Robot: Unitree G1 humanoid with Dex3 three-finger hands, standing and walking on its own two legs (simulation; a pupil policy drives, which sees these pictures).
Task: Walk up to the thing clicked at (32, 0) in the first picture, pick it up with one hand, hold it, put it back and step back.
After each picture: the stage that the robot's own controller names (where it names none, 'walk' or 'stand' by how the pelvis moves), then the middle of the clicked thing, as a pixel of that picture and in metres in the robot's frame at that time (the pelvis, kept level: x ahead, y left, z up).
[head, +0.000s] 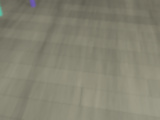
stand; out of the picture +2.25 +0.79 -0.66
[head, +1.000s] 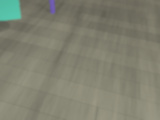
walk; (52, 4) +2.19 +0.43 -0.63
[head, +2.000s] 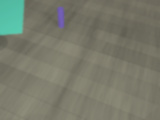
walk; (61, 17) +1.62 +0.26 -0.64
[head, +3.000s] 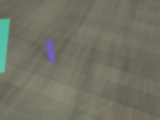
walk; (50, 51) +1.11 +0.30 -0.65
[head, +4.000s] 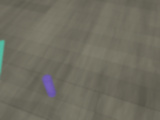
walk; (49, 86) +0.70 +0.28 -0.64
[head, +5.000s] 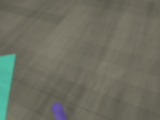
walk; (59, 114) +0.47 +0.24 -0.64
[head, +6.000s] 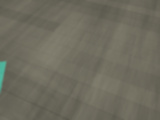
stand; out of the picture +0.37 +0.20 -0.65
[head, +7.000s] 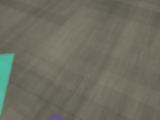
stand; out of the picture +0.38 +0.18 -0.65
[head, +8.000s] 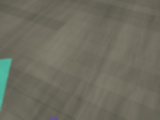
stand; out of the picture +0.39 +0.20 -0.66
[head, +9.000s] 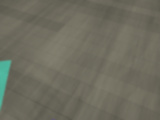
stand; out of the picture +0.38 +0.21 -0.66
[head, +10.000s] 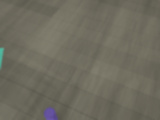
go down; (52, 118) +0.39 +0.22 -0.64
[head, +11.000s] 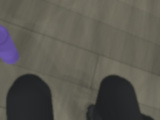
go down; (5, 48) +0.44 +0.29 -0.23
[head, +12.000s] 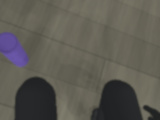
close in; (15, 52) +0.43 +0.28 -0.25
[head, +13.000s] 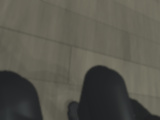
close in; out of the picture +0.40 +0.33 -0.15
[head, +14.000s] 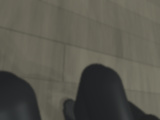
close; out of the picture +0.40 +0.32 -0.15
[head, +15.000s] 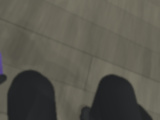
lift; out of the picture +0.31 +0.29 -0.10
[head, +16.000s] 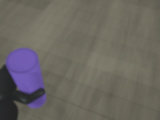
hold; (30, 83) +0.32 +0.17 +0.06
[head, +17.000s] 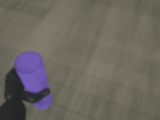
hold; (37, 85) +0.33 +0.16 +0.03
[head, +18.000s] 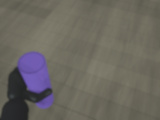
crouch; (39, 84) +0.33 +0.16 +0.03
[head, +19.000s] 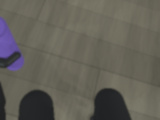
crouch; (5, 48) +0.43 +0.24 -0.05
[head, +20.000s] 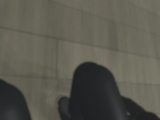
lower; out of the picture +0.41 +0.32 -0.16
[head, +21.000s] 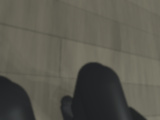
lower; out of the picture +0.41 +0.33 -0.16
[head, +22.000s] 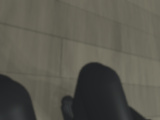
lower; out of the picture +0.40 +0.32 -0.16
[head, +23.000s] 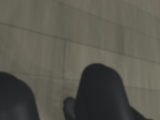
lower; out of the picture +0.39 +0.32 -0.16
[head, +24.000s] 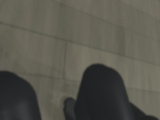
loosen; out of the picture +0.38 +0.31 -0.16
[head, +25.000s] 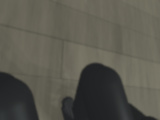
withdraw; out of the picture +0.38 +0.31 -0.16
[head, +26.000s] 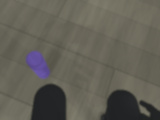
walk; (39, 66) +0.43 +0.24 -0.33
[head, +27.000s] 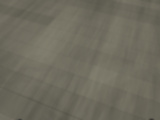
stand; out of the picture +0.36 +0.20 -0.59
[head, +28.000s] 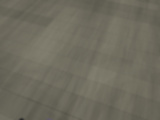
stand; out of the picture +0.37 +0.21 -0.60
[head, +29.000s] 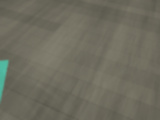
stand; out of the picture +0.38 +0.19 -0.64
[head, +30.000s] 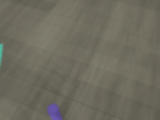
walk; (55, 114) +0.40 +0.20 -0.63
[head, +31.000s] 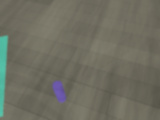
walk; (59, 92) +0.56 +0.22 -0.63
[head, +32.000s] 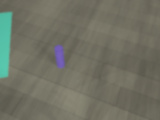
walk; (59, 57) +0.88 +0.19 -0.63
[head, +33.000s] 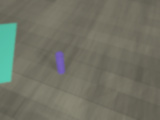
stand; (60, 63) +0.95 +0.21 -0.65
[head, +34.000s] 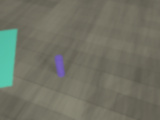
stand; (59, 66) +0.97 +0.23 -0.66
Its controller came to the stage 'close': yes
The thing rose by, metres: 0.68
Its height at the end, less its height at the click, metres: +0.00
